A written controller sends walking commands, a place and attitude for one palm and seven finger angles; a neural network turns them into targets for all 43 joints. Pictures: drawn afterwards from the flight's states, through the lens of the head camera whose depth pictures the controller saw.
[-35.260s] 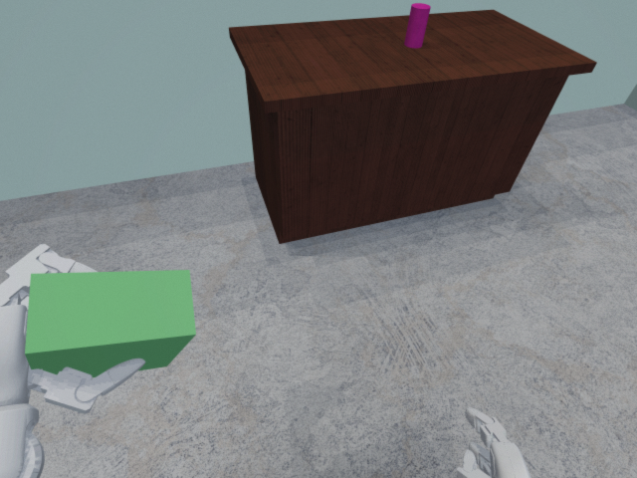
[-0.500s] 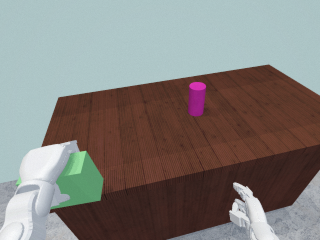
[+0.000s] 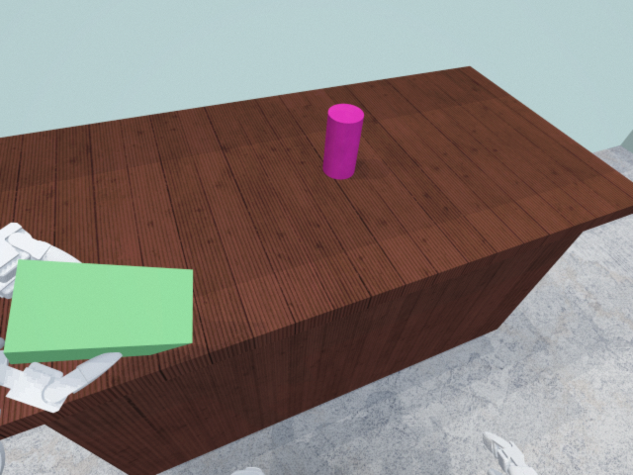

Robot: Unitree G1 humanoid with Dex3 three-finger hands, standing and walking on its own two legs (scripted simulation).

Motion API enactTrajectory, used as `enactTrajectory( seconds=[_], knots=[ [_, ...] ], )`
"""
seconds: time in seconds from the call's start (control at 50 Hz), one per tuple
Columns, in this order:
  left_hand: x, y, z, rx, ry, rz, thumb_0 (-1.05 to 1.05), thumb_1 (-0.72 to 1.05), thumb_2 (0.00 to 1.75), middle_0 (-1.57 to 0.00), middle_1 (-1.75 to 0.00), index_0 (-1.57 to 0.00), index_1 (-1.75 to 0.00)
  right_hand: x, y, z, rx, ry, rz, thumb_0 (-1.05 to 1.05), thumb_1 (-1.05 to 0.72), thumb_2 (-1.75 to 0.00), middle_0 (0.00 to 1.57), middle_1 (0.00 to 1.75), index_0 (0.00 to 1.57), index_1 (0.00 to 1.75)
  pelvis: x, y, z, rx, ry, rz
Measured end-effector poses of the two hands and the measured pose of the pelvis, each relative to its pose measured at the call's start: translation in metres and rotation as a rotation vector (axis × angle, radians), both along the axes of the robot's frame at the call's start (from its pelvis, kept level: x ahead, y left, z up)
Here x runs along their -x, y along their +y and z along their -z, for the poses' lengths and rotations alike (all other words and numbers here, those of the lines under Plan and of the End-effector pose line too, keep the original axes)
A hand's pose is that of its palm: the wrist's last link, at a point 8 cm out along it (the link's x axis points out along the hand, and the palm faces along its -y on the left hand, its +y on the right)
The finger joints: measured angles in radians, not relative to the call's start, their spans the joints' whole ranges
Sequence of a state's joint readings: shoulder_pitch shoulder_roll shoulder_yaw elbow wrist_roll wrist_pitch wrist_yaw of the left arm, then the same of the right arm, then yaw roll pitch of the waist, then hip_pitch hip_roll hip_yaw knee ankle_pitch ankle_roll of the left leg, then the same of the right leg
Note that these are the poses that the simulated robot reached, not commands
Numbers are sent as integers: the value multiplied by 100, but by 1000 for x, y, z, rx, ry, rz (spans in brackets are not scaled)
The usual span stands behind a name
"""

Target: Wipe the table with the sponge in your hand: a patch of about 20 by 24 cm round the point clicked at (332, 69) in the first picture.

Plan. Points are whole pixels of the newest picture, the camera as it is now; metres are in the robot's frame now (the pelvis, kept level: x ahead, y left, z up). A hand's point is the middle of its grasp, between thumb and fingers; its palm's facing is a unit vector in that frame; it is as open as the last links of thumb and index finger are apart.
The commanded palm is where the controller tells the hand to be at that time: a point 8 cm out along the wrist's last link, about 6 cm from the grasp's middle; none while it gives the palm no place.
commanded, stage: step back with the hand held close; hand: left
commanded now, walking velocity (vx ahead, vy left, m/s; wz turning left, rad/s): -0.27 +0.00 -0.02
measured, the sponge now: (124, 317) +0.23 +0.20 +0.15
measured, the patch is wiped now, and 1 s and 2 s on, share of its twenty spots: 1.00 1.00 1.00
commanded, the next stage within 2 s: stop stepping back and stand still in 0.98 s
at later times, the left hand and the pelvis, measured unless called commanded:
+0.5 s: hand (8, 364) +0.17 +0.25 +0.18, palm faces +0.42 -0.83 -0.37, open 10.2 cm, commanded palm +0.12 +0.29 +0.20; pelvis -0.04 +0.01 -0.01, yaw +0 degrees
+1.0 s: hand out of the picture +0.05 +0.23 +0.20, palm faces +0.41 -0.85 -0.34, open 10.2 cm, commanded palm -0.01 +0.27 +0.20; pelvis -0.16 -0.01 +0.00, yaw +1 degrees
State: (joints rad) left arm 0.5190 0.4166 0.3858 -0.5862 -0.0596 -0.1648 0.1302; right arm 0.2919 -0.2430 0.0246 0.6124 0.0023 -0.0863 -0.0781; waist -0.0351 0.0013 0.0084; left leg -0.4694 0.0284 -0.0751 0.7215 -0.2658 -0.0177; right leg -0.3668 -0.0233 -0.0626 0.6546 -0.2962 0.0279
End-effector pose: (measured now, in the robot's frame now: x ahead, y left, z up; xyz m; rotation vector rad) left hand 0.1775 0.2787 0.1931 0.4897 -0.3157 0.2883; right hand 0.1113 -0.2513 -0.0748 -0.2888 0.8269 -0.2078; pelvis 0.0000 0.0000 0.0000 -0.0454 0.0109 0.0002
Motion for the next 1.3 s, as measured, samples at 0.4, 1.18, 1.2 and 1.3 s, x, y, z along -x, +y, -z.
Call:
enactTrajectory(
  seconds=[0.4, 1.18, 1.2, 1.3],
  knots=[
    [40, 6, -3, 17, -112, -15, -1, -51, 104, -71, -131, -74, -133, -38, 35, -14, -32, -205, -123, 2, -90, -90, 20, 30, 21, 30, 33, 8, 13, 9, -12, -4],
    [237, -46, -11, 20, -87, 14, -1, -52, 104, -71, -132, -74, -133, 180, -5, 0, -119, -130, -63, 2, -90, -90, 20, 30, 21, 30, 226, -33, 5, -19, -52, -17],
    [244, -47, -9, 28, -74, 11, -1, -52, 104, -71, -132, -74, -133, 189, -10, -1, -110, -125, -51, 2, -90, -90, 20, 30, 21, 30, 232, -35, 4, -33, -44, -15],
    [277, -39, 2, 30, -74, -16, -1, -52, 104, -71, -131, -74, -133, 232, -27, -2, -48, -134, -37, 2, -90, -90, 20, 30, 20, 30, 268, -38, 13, -57, 10, -45]
  ],
)
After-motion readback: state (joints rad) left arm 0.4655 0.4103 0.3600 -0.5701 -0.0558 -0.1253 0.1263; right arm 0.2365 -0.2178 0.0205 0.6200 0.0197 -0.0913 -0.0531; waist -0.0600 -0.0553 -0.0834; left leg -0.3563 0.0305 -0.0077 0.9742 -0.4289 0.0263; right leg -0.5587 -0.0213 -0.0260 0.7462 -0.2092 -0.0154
